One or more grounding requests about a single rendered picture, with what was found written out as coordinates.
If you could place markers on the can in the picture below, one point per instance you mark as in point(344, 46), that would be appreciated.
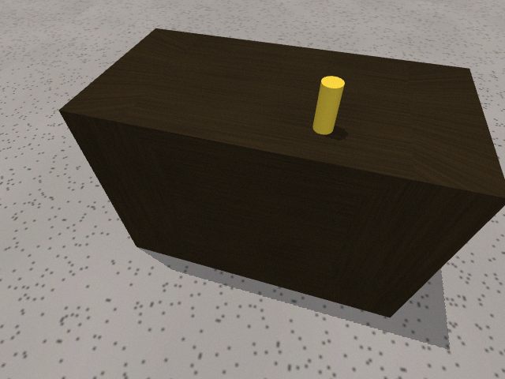
point(327, 107)

